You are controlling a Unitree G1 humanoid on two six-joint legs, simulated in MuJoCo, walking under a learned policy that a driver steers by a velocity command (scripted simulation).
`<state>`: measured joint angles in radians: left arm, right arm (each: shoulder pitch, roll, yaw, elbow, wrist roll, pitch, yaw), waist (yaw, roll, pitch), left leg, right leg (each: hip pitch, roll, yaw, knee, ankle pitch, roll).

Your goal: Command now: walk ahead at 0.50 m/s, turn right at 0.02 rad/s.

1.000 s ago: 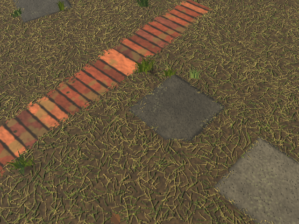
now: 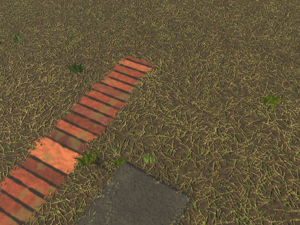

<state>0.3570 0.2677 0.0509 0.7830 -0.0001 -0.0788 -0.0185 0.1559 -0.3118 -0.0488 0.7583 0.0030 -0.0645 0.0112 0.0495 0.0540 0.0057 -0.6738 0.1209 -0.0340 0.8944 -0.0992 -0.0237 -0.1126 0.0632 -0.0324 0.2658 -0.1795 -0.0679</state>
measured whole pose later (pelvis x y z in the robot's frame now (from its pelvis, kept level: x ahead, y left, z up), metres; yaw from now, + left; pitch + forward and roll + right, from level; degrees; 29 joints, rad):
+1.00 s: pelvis +0.55 -0.04 -0.01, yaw -19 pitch +1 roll +0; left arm 0.30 0.28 0.07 0.73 -0.01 -0.05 -0.02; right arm 0.14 -0.30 -0.05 0.76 -0.01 -0.11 0.01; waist 0.03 0.03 0.05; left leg -0.57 0.09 -0.06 1.06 -0.31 -0.02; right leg -0.25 0.11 0.04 0.39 -0.16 -0.10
